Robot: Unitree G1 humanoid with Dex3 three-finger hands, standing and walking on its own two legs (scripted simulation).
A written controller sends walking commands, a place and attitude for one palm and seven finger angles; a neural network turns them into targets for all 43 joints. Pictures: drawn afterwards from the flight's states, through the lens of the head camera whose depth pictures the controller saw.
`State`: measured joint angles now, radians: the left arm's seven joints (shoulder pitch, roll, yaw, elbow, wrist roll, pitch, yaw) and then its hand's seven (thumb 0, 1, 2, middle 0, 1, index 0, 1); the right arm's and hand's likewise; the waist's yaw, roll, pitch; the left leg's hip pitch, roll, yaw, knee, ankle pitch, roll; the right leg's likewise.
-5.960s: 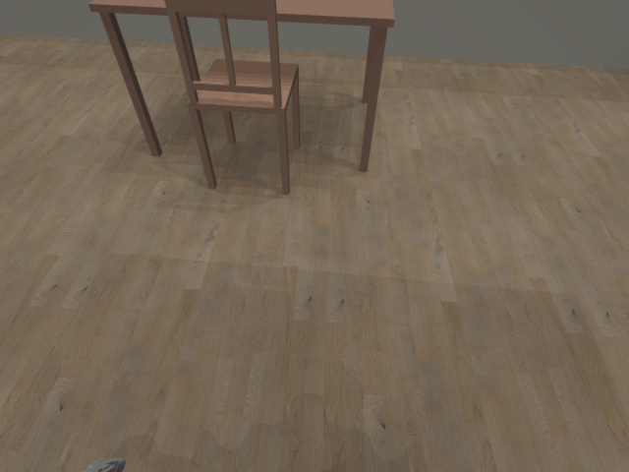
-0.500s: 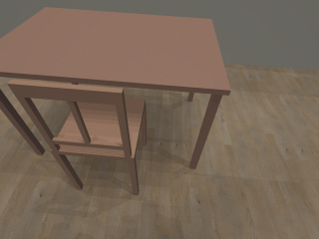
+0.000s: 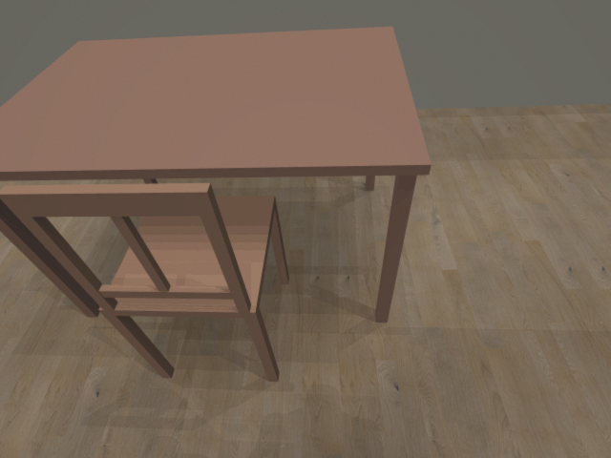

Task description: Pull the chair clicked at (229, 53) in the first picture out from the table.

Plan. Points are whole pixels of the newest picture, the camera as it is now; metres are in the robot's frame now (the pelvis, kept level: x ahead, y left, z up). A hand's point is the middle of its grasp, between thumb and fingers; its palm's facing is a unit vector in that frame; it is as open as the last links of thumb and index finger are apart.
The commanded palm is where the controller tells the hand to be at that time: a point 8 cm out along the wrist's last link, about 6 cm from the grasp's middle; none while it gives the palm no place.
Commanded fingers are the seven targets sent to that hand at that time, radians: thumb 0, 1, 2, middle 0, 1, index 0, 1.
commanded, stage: look again from close up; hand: left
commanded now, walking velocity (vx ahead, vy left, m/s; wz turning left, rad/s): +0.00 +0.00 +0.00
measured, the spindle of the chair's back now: (143, 255) +0.50 +0.38 -0.10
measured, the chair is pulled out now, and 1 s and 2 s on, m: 0.00 0.00 0.00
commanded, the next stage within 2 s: shuffle to correct the standing spot in 0.50 s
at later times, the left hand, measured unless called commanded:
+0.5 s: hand out of the picture +0.01 +0.15 -0.17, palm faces +0.05 -0.97 -0.22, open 7.3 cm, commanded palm none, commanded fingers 0.00 0.90 0.90 -0.20 -0.30 -0.20 -0.30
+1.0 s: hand out of the picture +0.02 +0.17 -0.18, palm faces +0.09 -0.98 -0.19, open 7.4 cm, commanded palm none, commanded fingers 0.00 0.90 0.90 -0.20 -0.30 -0.20 -0.30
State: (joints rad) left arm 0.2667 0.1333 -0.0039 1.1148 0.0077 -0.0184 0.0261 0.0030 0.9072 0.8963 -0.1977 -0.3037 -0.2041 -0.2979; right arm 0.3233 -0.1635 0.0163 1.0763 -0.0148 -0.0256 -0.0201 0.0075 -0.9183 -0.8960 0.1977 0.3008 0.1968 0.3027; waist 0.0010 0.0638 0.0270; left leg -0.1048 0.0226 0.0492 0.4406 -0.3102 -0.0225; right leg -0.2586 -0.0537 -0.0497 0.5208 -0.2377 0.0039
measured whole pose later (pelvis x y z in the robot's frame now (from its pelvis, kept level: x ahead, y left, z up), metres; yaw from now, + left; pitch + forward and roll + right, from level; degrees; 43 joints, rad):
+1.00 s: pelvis +0.03 +0.00 -0.01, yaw +0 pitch +0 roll +1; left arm 0.32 0.13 0.05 1.08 0.02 -0.01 0.00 0.00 0.90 0.90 -0.20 -0.30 -0.20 -0.30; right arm 0.44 -0.12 0.00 1.11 -0.03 -0.03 -0.02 0.00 -0.91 -0.90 0.20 0.30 0.20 0.30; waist 0.02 0.01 0.04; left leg -0.13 0.03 0.04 0.56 -0.42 -0.02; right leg -0.28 -0.05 -0.05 0.64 -0.35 -0.01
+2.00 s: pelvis +0.02 +0.01 +0.00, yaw -1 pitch -1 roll +1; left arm 0.25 0.18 0.00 1.06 0.01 0.01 0.02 0.00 0.90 0.90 -0.20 -0.30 -0.20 -0.30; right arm 0.27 -0.19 0.00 1.05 -0.02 -0.01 -0.02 0.00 -0.93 -0.90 0.20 0.30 0.20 0.30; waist 0.00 0.03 0.04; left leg -0.13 0.02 0.09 0.47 -0.31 0.00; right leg -0.23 -0.06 -0.06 0.52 -0.27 0.01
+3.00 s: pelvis +0.02 -0.01 -0.01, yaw +2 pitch +3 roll +1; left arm 0.40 0.18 0.07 0.29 -0.16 -0.09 0.04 0.02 0.89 0.88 -0.19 -0.30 -0.20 -0.29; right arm 0.30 -0.23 -0.01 0.86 0.02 -0.26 -0.05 0.02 -0.93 -0.90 0.20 0.30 0.20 0.30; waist -0.03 0.01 0.02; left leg -0.29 0.04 0.04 0.58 -0.33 -0.03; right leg -0.36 -0.05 -0.11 0.61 -0.30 -0.02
